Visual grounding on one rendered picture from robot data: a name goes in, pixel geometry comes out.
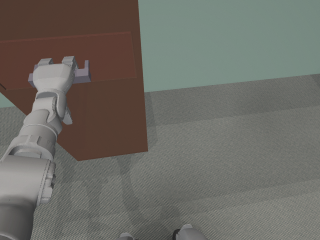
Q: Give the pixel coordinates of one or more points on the robot left forearm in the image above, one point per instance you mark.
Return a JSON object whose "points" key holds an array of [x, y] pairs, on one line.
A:
{"points": [[39, 134]]}

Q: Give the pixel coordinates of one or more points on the left robot hand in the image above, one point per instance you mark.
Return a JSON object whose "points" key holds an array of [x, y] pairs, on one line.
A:
{"points": [[56, 76]]}

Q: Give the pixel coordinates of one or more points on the left robot upper arm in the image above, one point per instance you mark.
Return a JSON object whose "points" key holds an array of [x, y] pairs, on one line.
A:
{"points": [[25, 183]]}

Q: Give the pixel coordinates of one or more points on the left robot shin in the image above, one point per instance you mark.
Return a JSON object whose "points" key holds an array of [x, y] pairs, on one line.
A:
{"points": [[126, 234]]}

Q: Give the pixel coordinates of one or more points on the drawer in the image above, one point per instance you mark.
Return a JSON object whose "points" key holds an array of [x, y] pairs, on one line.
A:
{"points": [[110, 56]]}

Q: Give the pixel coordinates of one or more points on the handle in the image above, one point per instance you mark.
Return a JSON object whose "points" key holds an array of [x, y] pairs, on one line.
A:
{"points": [[81, 75]]}

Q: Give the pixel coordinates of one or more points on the robot shin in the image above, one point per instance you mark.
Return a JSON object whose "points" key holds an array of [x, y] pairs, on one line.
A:
{"points": [[126, 234], [186, 226]]}

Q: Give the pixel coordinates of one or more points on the cabinet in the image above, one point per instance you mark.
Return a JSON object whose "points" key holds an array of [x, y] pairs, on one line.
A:
{"points": [[109, 115]]}

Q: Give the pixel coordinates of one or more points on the right robot shin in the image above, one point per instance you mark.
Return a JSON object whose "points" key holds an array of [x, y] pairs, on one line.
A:
{"points": [[186, 226]]}

